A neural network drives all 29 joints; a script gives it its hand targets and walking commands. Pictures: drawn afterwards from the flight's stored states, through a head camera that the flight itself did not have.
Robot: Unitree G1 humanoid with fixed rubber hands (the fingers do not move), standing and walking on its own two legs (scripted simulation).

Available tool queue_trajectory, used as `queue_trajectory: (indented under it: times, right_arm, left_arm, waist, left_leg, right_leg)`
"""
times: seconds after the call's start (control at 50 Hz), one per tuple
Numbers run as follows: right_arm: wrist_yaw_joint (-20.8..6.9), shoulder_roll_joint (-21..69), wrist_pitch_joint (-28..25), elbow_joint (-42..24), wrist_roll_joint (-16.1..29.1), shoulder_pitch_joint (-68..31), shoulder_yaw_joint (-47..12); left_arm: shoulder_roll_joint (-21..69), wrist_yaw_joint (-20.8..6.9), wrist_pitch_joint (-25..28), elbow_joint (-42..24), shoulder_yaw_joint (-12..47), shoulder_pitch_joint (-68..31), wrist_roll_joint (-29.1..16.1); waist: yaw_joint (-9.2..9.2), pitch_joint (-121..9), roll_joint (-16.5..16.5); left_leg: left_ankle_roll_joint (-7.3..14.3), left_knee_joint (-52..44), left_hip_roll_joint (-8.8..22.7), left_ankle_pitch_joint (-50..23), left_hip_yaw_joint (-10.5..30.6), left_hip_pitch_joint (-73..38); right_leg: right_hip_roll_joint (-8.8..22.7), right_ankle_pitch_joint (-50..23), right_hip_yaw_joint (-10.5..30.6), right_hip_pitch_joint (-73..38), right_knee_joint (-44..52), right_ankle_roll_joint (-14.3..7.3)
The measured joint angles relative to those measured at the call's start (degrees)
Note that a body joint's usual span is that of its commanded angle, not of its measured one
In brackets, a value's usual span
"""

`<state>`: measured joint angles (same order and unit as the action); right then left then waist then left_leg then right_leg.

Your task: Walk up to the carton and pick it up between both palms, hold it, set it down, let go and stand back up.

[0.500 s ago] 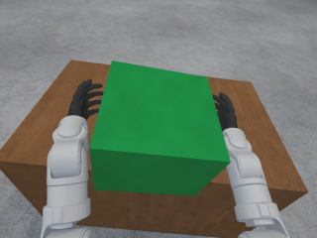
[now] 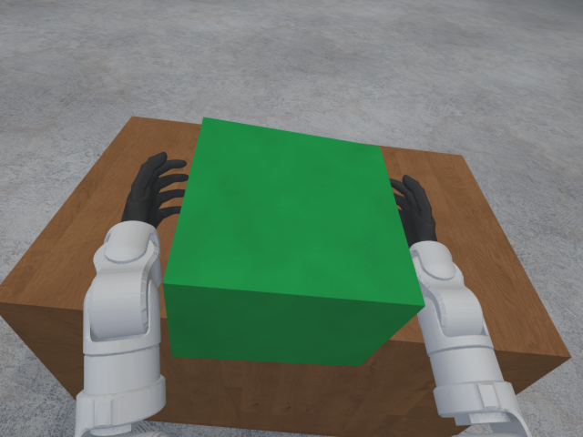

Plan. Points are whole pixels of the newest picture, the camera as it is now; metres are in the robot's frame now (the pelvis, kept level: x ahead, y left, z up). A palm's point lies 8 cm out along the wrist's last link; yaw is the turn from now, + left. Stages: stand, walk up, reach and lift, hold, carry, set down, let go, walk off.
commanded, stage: hold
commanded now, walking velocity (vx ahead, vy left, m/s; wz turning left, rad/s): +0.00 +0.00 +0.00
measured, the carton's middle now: (283, 244) +0.35 +0.00 +0.12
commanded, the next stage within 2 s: none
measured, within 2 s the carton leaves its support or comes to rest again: neither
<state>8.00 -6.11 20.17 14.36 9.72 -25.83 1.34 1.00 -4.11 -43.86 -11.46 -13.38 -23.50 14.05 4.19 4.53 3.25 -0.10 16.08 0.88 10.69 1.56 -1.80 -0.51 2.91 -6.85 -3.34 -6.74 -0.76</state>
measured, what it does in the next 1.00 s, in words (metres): stands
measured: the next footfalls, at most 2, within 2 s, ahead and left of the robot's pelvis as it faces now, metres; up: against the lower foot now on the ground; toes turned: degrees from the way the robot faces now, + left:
none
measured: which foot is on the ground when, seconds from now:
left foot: down 0.00-1.00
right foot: down 0.00-1.00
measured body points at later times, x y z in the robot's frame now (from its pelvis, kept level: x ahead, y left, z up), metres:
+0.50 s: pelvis -0.01 +0.00 +0.00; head -0.02 +0.03 +0.45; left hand +0.35 +0.17 +0.17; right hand +0.35 -0.18 +0.15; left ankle -0.01 +0.12 -0.75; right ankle +0.02 -0.11 -0.75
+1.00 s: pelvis -0.01 +0.00 +0.00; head -0.02 +0.02 +0.45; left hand +0.35 +0.17 +0.17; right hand +0.35 -0.18 +0.15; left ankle -0.01 +0.12 -0.75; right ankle +0.02 -0.11 -0.75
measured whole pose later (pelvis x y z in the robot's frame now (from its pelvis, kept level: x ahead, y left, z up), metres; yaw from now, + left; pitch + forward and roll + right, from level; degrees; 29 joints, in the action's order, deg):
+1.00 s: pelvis -0.01 +0.00 +0.00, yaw +0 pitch -7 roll -1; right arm 7.9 -5.5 19.9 16.0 8.4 -27.8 2.5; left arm 0.2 -4.3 -43.0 -8.6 -14.0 -26.1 13.6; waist 3.9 5.0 3.2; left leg -0.4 16.1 1.1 10.1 1.7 -0.7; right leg -0.6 2.9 -7.0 -1.8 -7.8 -1.1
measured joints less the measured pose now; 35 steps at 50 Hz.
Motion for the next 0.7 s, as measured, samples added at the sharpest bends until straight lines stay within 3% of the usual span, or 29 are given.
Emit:
queue_trajectory:
  times: [0.36,0.7]
  right_arm:
    - [-0.7,0.1,0.0,2.5,-0.6,-2.1,1.2]
    - [-0.7,0.3,0.1,2.4,-1.2,-2.1,1.3]
  left_arm:
    - [-0.3,0.4,-0.2,2.7,-0.4,-2.7,-0.1]
    - [-0.5,0.0,0.5,3.3,-0.4,-2.6,0.0]
  waist:
    - [-0.42,0.4,-0.2]
    - [0.30,0.6,0.2]
  left_leg:
    - [0.1,0.6,-0.1,-0.3,-0.3,1.0]
    - [-0.3,-0.1,0.2,-0.8,0.2,1.2]
  right_leg:
    - [0.2,-0.1,0.3,1.4,-1.3,0.0]
    - [-0.1,-0.3,-0.2,1.5,-0.8,-0.4]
